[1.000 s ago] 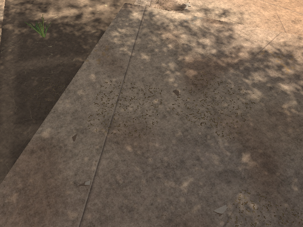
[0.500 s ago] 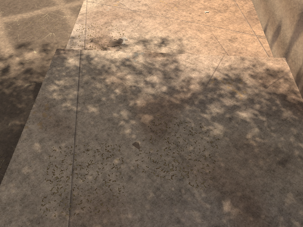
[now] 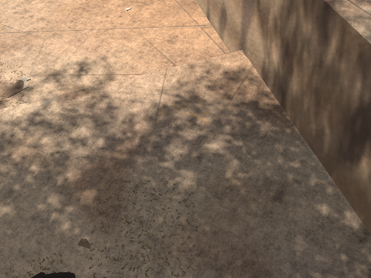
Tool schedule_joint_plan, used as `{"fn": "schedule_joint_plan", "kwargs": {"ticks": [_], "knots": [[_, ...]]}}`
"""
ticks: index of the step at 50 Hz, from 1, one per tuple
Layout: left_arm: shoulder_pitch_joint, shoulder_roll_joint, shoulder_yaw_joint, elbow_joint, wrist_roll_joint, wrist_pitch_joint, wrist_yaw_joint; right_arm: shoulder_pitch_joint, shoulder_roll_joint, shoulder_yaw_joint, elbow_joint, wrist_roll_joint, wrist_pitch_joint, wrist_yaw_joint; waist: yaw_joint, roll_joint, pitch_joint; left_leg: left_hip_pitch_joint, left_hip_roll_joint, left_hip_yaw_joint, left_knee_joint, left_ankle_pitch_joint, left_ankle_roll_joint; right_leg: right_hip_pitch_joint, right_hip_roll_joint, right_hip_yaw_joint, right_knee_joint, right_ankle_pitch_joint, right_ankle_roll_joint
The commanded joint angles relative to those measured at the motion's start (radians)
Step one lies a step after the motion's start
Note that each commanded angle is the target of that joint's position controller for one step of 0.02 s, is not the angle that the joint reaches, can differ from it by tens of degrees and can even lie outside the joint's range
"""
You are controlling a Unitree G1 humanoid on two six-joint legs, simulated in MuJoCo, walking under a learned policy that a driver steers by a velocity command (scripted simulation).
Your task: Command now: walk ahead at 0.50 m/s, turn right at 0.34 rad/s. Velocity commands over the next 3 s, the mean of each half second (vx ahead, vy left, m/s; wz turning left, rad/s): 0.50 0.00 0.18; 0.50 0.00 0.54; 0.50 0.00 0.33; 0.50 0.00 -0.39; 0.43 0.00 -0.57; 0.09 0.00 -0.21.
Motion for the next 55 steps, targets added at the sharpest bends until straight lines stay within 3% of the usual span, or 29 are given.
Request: {"fn": "schedule_joint_plan", "kwargs": {"ticks": [1,2,4,7,13,18,21,22,23,24,25,26,27,28,29,30,33,38,40,43,45,46,47,48,49,50,51,52,55], "knots": [[0.123,0.104,0.032,-0.026,0.008,-0.023,0.01,-0.058,-0.128,-0.021,-0.102,-0.009,-0.045,-0.001,0.069,-0.021,-0.155,-0.454,0.077,-0.075,0.058,0.136,0.019,0.472,-0.3,0.438,-0.331,0.135,-0.191],[0.092,0.081,0.021,-0.03,0.022,-0.028,0.011,-0.026,-0.129,-0.024,-0.089,-0.012,-0.031,0.002,0.036,-0.048,-0.143,-0.382,0.1,-0.083,0.032,0.167,0.015,0.388,-0.278,0.378,-0.354,0.221,-0.182],[0.087,0.085,0.02,-0.004,0.024,-0.044,0.012,0.012,-0.099,-0.021,-0.066,-0.011,-0.003,0.003,0.013,-0.055,-0.131,-0.331,0.106,-0.068,-0.009,0.2,-0.002,0.307,-0.265,0.295,-0.399,0.316,-0.184],[0.121,0.109,0.025,0.044,0.027,-0.061,0.021,-0.048,-0.067,-0.012,-0.078,-0.013,0.02,-0.002,0.027,-0.045,-0.069,-0.401,0.107,-0.068,-0.114,0.335,-0.023,0.284,-0.252,0.179,-0.447,0.384,-0.165],[0.158,0.122,0.022,0.1,0.028,-0.064,0.037,-0.202,-0.029,0.001,-0.112,0.0,0.007,0.024,0.1,-0.047,-0.009,-0.392,0.045,-0.048,-0.458,0.639,0.005,0.352,-0.232,0.023,-0.492,0.311,-0.082],[0.208,0.135,0.029,0.152,0.018,-0.036,0.045,-0.29,-0.018,0.006,-0.173,-0.001,0.002,0.062,0.128,-0.036,0.023,-0.485,0.012,-0.016,-0.572,0.52,0.051,0.57,-0.305,-0.012,-0.415,0.451,-0.07],[0.177,0.172,0.039,0.145,0.015,-0.012,0.064,-0.224,-0.053,-0.011,-0.189,-0.008,0.009,0.073,0.069,-0.09,-0.057,-0.348,-0.068,0.073,-0.572,0.345,0.103,0.621,-0.307,-0.054,-0.236,0.913,-0.034],[0.167,0.183,0.04,0.141,0.016,-0.003,0.072,-0.13,-0.087,-0.029,-0.174,-0.009,0.013,0.069,0.015,-0.104,-0.118,-0.22,-0.106,0.093,-0.572,0.312,0.127,0.606,-0.295,-0.071,-0.099,1.046,-0.019],[0.15,0.182,0.037,0.135,0.013,0.0,0.079,0.02,-0.138,-0.056,-0.145,-0.008,0.015,0.059,-0.071,-0.079,-0.195,0.015,-0.125,0.072,-0.637,0.385,0.166,0.501,-0.261,-0.103,0.113,1.004,0.014],[0.197,0.131,0.015,0.11,0.039,-0.015,0.082,0.159,-0.238,-0.083,-0.128,-0.01,0.025,0.039,-0.101,0.078,-0.321,0.357,0.069,-0.209,-0.616,0.483,0.254,0.228,-0.198,-0.115,0.446,0.593,0.054],[0.274,0.022,-0.023,0.084,0.046,-0.046,0.056,0.133,-0.255,-0.083,-0.145,0.003,0.019,0.038,-0.018,0.286,-0.446,0.676,0.289,-0.78,-0.758,0.327,0.464,-0.182,0.04,0.01,0.796,-0.339,0.12],[0.182,0.128,-0.002,0.077,0.014,-0.083,0.034,0.158,-0.173,-0.063,-0.145,-0.001,0.022,0.036,-0.091,0.147,-0.459,0.695,0.263,-0.78,-0.828,0.195,0.415,-0.294,-0.023,0.173,0.84,-0.326,0.092],[0.085,0.138,-0.002,0.038,-0.019,-0.1,0.025,0.116,-0.139,-0.053,-0.151,-0.008,0.022,0.03,-0.088,0.092,-0.312,0.577,0.229,-0.632,-0.841,0.204,0.365,-0.34,-0.07,0.158,0.792,-0.255,0.076],[0.05,0.119,-0.007,0.025,-0.006,-0.107,0.027,0.052,-0.13,-0.049,-0.161,-0.009,0.022,0.03,-0.04,-0.022,-0.191,0.4,0.19,-0.53,-0.862,0.31,0.338,-0.321,-0.109,0.139,0.686,-0.202,0.075],[0.045,0.127,0.001,0.028,0.02,-0.102,0.035,-0.001,-0.105,-0.041,-0.174,-0.011,0.021,0.027,-0.004,-0.038,-0.147,0.284,0.159,-0.46,-0.878,0.413,0.323,-0.263,-0.14,0.132,0.593,-0.169,0.084],[0.064,0.124,0.004,0.027,0.028,-0.091,0.035,-0.03,-0.099,-0.037,-0.19,-0.021,0.023,0.023,0.027,-0.008,-0.119,0.192,0.133,-0.425,-0.903,0.482,0.325,-0.203,-0.151,0.128,0.562,-0.154,0.097],[0.098,0.092,-0.003,0.033,0.038,-0.062,0.044,-0.05,-0.116,-0.042,-0.187,-0.016,0.02,0.011,0.06,0.026,-0.091,0.046,0.096,-0.335,-0.936,0.595,0.33,-0.147,-0.155,0.092,0.418,-0.117,0.15],[-0.083,0.047,-0.024,-0.002,0.032,-0.063,0.042,0.003,-0.148,-0.053,-0.159,-0.001,0.037,-0.011,-0.012,0.07,-0.077,-0.046,0.009,-0.245,-0.909,0.468,0.248,-0.033,-0.087,0.064,0.042,0.226,0.182],[-0.129,0.063,-0.018,-0.014,0.019,-0.07,0.035,0.039,-0.152,-0.055,-0.144,0.002,0.045,-0.012,-0.033,0.084,-0.084,-0.011,0.025,-0.293,-0.88,0.403,0.233,-0.005,-0.064,0.078,-0.033,0.259,0.179],[-0.127,0.105,0.003,-0.019,0.011,-0.083,0.027,0.053,-0.141,-0.054,-0.138,0.004,0.051,-0.015,-0.016,0.108,-0.089,0.074,0.063,-0.398,-0.798,0.324,0.208,0.031,-0.06,0.113,-0.109,0.183,0.146],[-0.034,0.125,0.021,0.005,0.011,-0.092,0.029,0.028,-0.121,-0.05,-0.147,0.0,0.055,-0.014,0.044,0.128,-0.104,0.075,0.048,-0.424,-0.714,0.325,0.175,0.155,-0.061,0.097,-0.161,0.138,0.104],[0.061,0.154,0.035,0.018,0.022,-0.097,0.035,0.026,-0.078,-0.036,-0.156,-0.005,0.051,-0.012,0.091,0.108,-0.17,0.03,0.002,-0.384,-0.583,0.326,0.141,0.317,-0.12,0.136,-0.166,0.116,0.063],[0.207,0.211,0.05,0.03,0.032,-0.096,0.045,0.052,-0.009,-0.012,-0.172,-0.023,0.047,-0.01,0.135,-0.042,-0.302,-0.096,-0.078,-0.274,-0.286,0.117,0.097,0.562,-0.309,0.327,-0.175,0.051,0.002],[0.263,0.279,0.067,0.068,0.04,-0.081,0.034,0.168,0.001,-0.004,-0.209,0.012,0.038,-0.009,0.069,-0.395,-0.362,-0.432,-0.155,-0.175,-0.006,-0.158,0.053,0.767,-0.491,0.816,-0.299,-0.248,-0.149],[0.221,0.178,0.048,0.043,0.022,-0.079,0.031,0.146,-0.104,-0.026,-0.173,0.019,0.041,-0.013,0.097,-0.233,-0.265,-0.525,-0.08,-0.203,0.114,-0.083,0.036,0.702,-0.474,0.818,-0.339,-0.433,-0.129],[0.187,0.13,0.034,0.039,0.019,-0.073,0.037,0.045,-0.143,-0.039,-0.185,0.009,0.047,-0.012,0.118,-0.144,-0.16,-0.543,-0.052,-0.176,0.139,0.011,0.03,0.6,-0.432,0.644,-0.338,-0.365,-0.089],[0.146,0.111,0.024,0.035,0.028,-0.069,0.037,0.004,-0.128,-0.039,-0.19,-0.001,0.052,-0.013,0.103,-0.076,-0.114,-0.504,-0.021,-0.155,0.123,0.082,0.024,0.499,-0.388,0.516,-0.347,-0.211,-0.07],[0.119,0.09,0.018,0.044,0.03,-0.065,0.038,-0.021,-0.115,-0.042,-0.2,-0.006,0.052,-0.009,0.088,-0.077,-0.073,-0.487,0.004,-0.155,0.081,0.127,0.02,0.433,-0.35,0.423,-0.364,-0.099,-0.067],[0.111,0.072,0.014,0.07,0.029,-0.074,0.042,-0.012,-0.064,-0.038,-0.202,0.007,0.065,0.003,0.062,-0.125,-0.055,-0.429,0.038,-0.119,0.027,0.178,0.012,0.357,-0.305,0.247,-0.42,0.057,-0.068]]}}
